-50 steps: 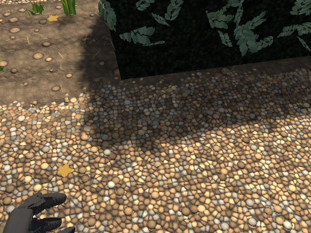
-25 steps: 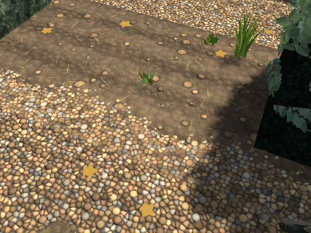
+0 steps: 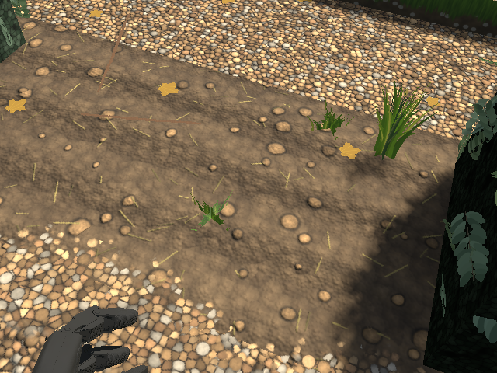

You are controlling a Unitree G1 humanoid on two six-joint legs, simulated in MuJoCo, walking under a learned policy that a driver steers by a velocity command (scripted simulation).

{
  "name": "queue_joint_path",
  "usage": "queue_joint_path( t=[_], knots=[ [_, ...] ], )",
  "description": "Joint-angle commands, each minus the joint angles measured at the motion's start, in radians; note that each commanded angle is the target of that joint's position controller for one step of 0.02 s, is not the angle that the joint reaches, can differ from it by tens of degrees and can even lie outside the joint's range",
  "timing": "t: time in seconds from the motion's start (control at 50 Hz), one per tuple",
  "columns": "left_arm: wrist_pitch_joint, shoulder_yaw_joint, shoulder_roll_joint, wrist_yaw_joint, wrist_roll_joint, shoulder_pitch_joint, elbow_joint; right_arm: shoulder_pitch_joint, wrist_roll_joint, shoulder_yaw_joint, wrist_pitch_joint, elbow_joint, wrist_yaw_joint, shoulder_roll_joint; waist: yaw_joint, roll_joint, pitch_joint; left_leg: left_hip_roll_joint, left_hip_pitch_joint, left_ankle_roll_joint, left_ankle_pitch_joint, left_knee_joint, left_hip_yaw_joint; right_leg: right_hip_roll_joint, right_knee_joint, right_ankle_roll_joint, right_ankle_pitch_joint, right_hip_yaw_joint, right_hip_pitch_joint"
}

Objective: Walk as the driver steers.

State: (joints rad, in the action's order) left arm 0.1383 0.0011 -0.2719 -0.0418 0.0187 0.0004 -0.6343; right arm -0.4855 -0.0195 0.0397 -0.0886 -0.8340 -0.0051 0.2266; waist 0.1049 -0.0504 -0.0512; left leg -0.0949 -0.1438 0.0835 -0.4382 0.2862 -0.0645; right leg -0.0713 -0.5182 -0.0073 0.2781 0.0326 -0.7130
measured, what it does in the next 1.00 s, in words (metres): walks ahead, turning left: right foot, then left foot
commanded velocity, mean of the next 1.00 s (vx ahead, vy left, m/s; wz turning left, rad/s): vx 0.56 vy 0.00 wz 0.87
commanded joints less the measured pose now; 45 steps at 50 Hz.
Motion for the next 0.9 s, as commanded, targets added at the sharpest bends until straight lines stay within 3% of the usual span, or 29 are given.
queue_joint_path(
  t=[0.02,0.04,0.06,0.08,0.1,0.12,0.14,0.16,0.18,0.22,0.24,0.28,0.34,0.4,0.42,0.44,0.46,0.48,0.5,0.52,0.54,0.56,0.58,0.62,0.7,0.8,0.86,0.88,0.9],
  knots=[
    [0.006,-0.06,-0.151,0.017,0.003,-0.058,0.057,0.013,0.0,0.063,0.017,0.037,-0.019,0.222,-0.133,0.153,0.033,0.18,0.219,0.035,0.844,0.121,-0.144,0.126,0.052,0.029,-0.033,-0.037,0.425],
    [0.002,-0.075,-0.18,0.027,0.002,-0.201,0.032,0.076,0.004,0.069,0.029,0.056,-0.021,0.24,-0.238,0.185,0.12,0.154,0.237,-0.015,0.915,0.318,-0.129,0.102,0.052,0.042,0.012,-0.034,0.582],
    [-0.011,-0.083,-0.225,0.041,0.013,-0.375,0.004,0.125,0.025,0.057,0.038,0.108,-0.023,0.193,-0.306,0.166,0.28,0.106,0.362,-0.069,0.755,0.599,-0.126,-0.058,-0.073,0.074,0.318,0.058,0.854],
    [-0.014,-0.075,-0.254,0.027,0.065,-0.392,-0.002,-0.141,0.011,0.006,0.045,0.091,-0.015,-0.001,-0.171,-0.253,0.534,-0.064,0.673,-0.146,-0.255,1.18,-0.093,-0.467,-0.154,0.32,0.73,0.45,1.226],
    [-0.024,-0.066,-0.19,0.016,0.045,-0.387,0.043,-0.179,-0.006,0.012,0.053,0.082,-0.004,0.13,-0.21,-0.23,0.771,-0.026,0.719,-0.159,-0.266,1.36,-0.22,-0.466,-0.087,0.353,0.53,0.616,1.315],
    [-0.048,-0.066,-0.158,0.027,0.021,-0.293,0.068,-0.024,-0.026,0.039,0.07,0.135,-0.005,0.205,-0.22,-0.185,0.671,0.056,0.796,-0.169,-0.192,1.35,-0.155,-0.418,-0.025,0.321,0.287,0.47,1.211],
    [-0.07,-0.055,-0.111,0.041,0.006,-0.224,0.057,0.081,-0.022,0.048,0.085,0.17,-0.016,0.23,-0.201,-0.083,0.497,0.106,0.836,-0.174,-0.116,1.252,-0.079,-0.349,0.02,0.283,0.234,0.326,1.033],
    [-0.082,-0.044,-0.073,0.055,0.001,-0.188,0.037,0.105,-0.023,0.051,0.1,0.173,-0.022,0.214,-0.164,-0.041,0.348,0.132,0.85,-0.181,-0.097,1.207,-0.047,-0.306,0.049,0.265,0.188,0.23,0.869],
    [-0.085,-0.047,-0.08,0.061,0.009,-0.155,0.025,0.08,-0.03,0.049,0.12,0.176,-0.02,0.178,-0.116,-0.066,0.256,0.166,0.778,-0.181,-0.097,1.128,-0.035,-0.276,0.1,0.25,0.132,0.153,0.7],
    [-0.084,-0.06,-0.096,0.057,0.015,-0.048,0.018,0.062,-0.03,0.034,0.149,0.184,-0.031,0.098,-0.057,-0.097,0.138,0.199,0.66,-0.182,-0.115,0.936,0.012,-0.267,0.219,0.239,0.019,0.032,0.438],
    [-0.079,-0.072,-0.12,0.055,0.013,-0.02,0.018,0.081,-0.019,0.033,0.152,0.195,-0.035,0.095,-0.055,-0.089,0.129,0.211,0.624,-0.177,-0.052,0.851,0.027,-0.278,0.244,0.243,0.05,-0.002,0.393],
    [-0.078,-0.089,-0.153,0.059,-0.001,0.024,0.012,0.088,-0.005,0.041,0.148,0.196,-0.022,0.116,-0.042,-0.068,0.187,0.226,0.511,-0.142,0.151,0.678,0.035,-0.278,0.245,0.227,0.006,-0.074,0.388],
    [-0.091,-0.098,-0.16,0.058,-0.029,0.056,-0.006,0.134,-0.003,0.062,0.163,0.2,0.002,0.158,-0.042,-0.075,0.185,0.2,0.437,-0.096,0.286,0.551,0.077,-0.278,0.236,0.19,-0.235,-0.145,0.413],
    [-0.111,-0.119,-0.201,0.055,-0.058,0.056,-0.039,0.153,-0.005,0.094,0.169,0.209,0.014,0.215,-0.005,-0.073,0.16,0.179,0.354,-0.026,0.197,0.511,0.144,-0.299,0.261,0.135,-0.789,-0.136,0.375],
    [-0.119,-0.116,-0.186,0.057,-0.059,0.072,-0.046,0.104,-0.004,0.103,0.165,0.179,0.013,0.223,0.022,-0.056,0.136,0.162,0.303,0.0,0.146,0.506,0.175,-0.281,0.221,0.109,-0.926,-0.143,0.342],
    [-0.128,-0.106,-0.146,0.057,-0.052,0.087,-0.05,0.003,-0.01,0.116,0.159,0.122,0.01,0.231,0.058,0.013,0.102,0.14,0.231,0.039,0.061,0.469,0.168,-0.235,0.083,0.082,-1.009,-0.178,0.285],
    [-0.139,-0.087,-0.076,0.051,-0.037,0.116,-0.045,-0.15,-0.013,0.133,0.143,0.057,0.003,0.266,0.112,0.234,0.025,0.168,0.165,0.121,-0.113,0.296,0.016,-0.119,-0.303,0.037,-1.066,-0.262,0.143],
    [-0.128,-0.065,-0.004,0.044,-0.049,0.104,-0.005,-0.082,-0.009,0.114,0.097,0.105,0.008,0.323,0.016,0.43,-0.113,0.29,0.204,0.261,-0.447,0.032,-0.51,0.034,-0.649,0.003,-1.012,-0.151,-0.17],
    [-0.091,-0.078,-0.086,0.036,-0.083,0.156,0.049,0.021,0.007,0.097,0.046,0.172,0.024,0.309,0.002,0.357,-0.106,0.413,0.243,0.327,-0.669,-0.22,-0.855,0.074,-0.726,0.03,-0.9,0.036,-0.291],
    [-0.055,-0.097,-0.161,0.026,-0.091,0.157,0.045,0.104,0.007,0.084,0.016,0.195,0.025,0.291,-0.043,0.278,-0.118,0.444,0.255,0.296,-0.597,-0.229,-0.837,0.046,-0.703,0.051,-0.792,0.071,-0.289],
    [-0.033,-0.105,-0.176,0.024,-0.059,0.124,0.02,0.127,-0.001,0.077,0.009,0.202,0.022,0.273,-0.071,0.226,-0.079,0.412,0.25,0.25,-0.461,-0.173,-0.741,0.027,-0.644,0.057,-0.69,0.084,-0.236],
    [-0.022,-0.107,-0.166,0.024,-0.03,0.101,-0.007,0.137,-0.004,0.071,0.016,0.205,0.014,0.26,-0.086,0.175,-0.057,0.362,0.266,0.211,-0.339,-0.131,-0.63,0.015,-0.567,0.042,-0.6,0.083,-0.158],
    [-0.016,-0.111,-0.165,0.021,-0.017,0.108,-0.019,0.135,0.002,0.066,0.021,0.207,0.002,0.247,-0.086,0.16,-0.031,0.322,0.267,0.186,-0.249,-0.114,-0.551,0.021,-0.482,0.023,-0.522,0.081,-0.095],
    [-0.017,-0.109,-0.139,0.013,-0.02,0.14,-0.024,0.082,0.006,0.059,0.025,0.2,-0.019,0.224,-0.066,0.132,0.006,0.273,0.239,0.161,-0.09,-0.107,-0.46,0.058,-0.351,-0.008,-0.406,0.06,-0.018],
    [-0.02,-0.1,-0.084,0.006,-0.033,0.2,0.007,0.008,-0.007,0.051,0.034,0.175,-0.039,0.196,-0.039,0.149,0.006,0.232,0.217,0.145,0.07,-0.086,-0.391,0.106,-0.161,-0.048,-0.304,0.057,0.021],
    [-0.004,-0.09,-0.062,-0.006,-0.047,0.297,0.077,-0.017,-0.023,0.048,0.047,0.147,-0.039,0.174,0.009,0.197,-0.043,0.211,0.26,0.135,0.107,-0.039,-0.411,0.119,0.0,-0.075,-0.322,0.056,0.102],
    [0.011,-0.108,-0.114,-0.004,-0.059,0.226,0.079,0.038,-0.031,0.059,0.056,0.156,-0.045,0.19,-0.034,0.239,-0.025,0.222,0.295,0.114,0.259,0.018,-0.452,0.114,0.042,-0.068,-0.353,0.05,0.278],
    [0.016,-0.123,-0.142,0.002,-0.056,0.15,0.065,0.064,-0.026,0.061,0.06,0.164,-0.042,0.198,-0.071,0.266,0.003,0.219,0.298,0.103,0.367,0.067,-0.452,0.108,0.051,-0.047,-0.383,0.034,0.371],
    [0.018,-0.144,-0.179,0.017,-0.051,-0.001,0.029,0.092,-0.012,0.056,0.06,0.178,-0.032,0.182,-0.143,0.258,0.092,0.172,0.338,0.075,0.501,0.203,-0.415,0.099,0.051,-0.016,-0.394,0.022,0.567]
  ],
)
